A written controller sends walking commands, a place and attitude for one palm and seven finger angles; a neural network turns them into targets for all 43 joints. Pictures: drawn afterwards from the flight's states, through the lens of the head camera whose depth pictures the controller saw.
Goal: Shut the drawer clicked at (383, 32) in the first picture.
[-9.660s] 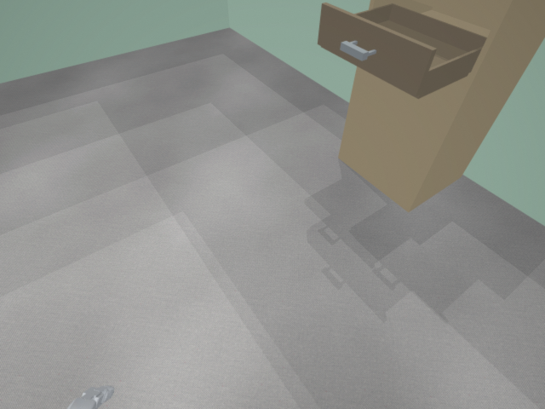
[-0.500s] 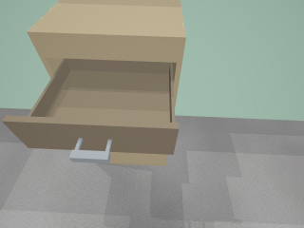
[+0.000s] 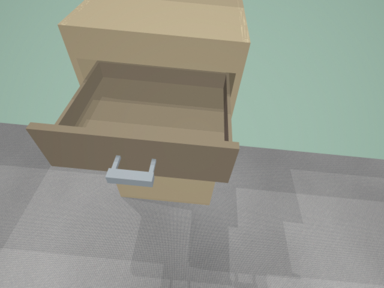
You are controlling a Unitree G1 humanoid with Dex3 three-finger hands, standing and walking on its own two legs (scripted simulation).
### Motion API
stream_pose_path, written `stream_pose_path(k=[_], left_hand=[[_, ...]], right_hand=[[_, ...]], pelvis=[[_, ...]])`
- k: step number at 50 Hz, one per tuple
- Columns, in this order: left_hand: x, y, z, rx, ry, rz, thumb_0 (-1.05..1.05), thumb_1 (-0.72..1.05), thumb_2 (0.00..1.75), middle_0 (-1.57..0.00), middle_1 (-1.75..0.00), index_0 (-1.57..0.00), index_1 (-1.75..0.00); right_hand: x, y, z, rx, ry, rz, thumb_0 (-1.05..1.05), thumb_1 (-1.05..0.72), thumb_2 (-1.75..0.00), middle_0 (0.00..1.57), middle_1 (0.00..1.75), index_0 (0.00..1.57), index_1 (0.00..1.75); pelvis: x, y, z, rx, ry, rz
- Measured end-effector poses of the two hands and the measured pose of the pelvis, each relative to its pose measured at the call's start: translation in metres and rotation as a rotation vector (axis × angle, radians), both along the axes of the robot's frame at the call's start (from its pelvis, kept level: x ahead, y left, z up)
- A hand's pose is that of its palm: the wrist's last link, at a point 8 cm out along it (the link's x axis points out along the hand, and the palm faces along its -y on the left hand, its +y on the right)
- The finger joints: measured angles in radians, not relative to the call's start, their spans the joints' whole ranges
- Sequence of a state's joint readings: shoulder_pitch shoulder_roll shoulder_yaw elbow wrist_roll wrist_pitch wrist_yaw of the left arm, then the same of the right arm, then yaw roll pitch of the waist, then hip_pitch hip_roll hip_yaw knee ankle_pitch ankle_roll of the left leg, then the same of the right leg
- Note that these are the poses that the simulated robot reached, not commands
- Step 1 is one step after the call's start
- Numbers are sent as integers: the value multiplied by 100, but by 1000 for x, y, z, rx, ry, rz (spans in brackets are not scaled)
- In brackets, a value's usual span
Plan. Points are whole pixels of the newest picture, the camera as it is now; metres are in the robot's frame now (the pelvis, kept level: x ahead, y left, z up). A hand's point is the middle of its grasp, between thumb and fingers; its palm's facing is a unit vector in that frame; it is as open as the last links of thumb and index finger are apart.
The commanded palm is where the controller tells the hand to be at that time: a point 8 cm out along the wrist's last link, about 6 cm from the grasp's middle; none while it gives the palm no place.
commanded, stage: come to a stop and stand still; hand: left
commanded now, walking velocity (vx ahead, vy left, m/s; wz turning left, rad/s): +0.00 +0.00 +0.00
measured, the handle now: (133, 169) +0.35 +0.17 +0.02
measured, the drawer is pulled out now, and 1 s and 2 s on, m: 0.29 0.29 0.29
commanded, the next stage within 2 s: look again from close up in 0.34 s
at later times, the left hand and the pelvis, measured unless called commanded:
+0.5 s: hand out of the picture -0.01 +0.17 -0.17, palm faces -0.02 -0.99 -0.16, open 7.4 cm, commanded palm none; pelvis -0.01 +0.01 +0.01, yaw +0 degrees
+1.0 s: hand out of the picture +0.07 +0.20 -0.17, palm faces +0.01 -0.97 -0.24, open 7.4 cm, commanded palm none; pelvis +0.03 +0.01 +0.00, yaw +0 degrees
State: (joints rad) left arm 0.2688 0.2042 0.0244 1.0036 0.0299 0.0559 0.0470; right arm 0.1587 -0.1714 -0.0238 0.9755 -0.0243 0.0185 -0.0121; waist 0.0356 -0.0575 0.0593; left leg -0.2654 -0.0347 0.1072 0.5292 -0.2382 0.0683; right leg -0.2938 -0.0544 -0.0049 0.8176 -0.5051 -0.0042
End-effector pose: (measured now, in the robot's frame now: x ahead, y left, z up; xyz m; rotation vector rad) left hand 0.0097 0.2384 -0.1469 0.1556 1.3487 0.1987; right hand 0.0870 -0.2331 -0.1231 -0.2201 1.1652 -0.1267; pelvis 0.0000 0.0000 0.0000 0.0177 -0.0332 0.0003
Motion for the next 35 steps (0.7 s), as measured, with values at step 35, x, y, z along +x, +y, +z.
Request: stream_pose_path(k=[35], left_hand=[[1, 11, 15, 37, 40, -46, 1, 91, 90, -20, -30, -20, -30]], right_hand=[[-57, 17, -23, 57, 189, -73, 1, -93, -89, 20, 30, 20, 30]], pelvis=[[11, 12, 2, -18, 62, 11]])
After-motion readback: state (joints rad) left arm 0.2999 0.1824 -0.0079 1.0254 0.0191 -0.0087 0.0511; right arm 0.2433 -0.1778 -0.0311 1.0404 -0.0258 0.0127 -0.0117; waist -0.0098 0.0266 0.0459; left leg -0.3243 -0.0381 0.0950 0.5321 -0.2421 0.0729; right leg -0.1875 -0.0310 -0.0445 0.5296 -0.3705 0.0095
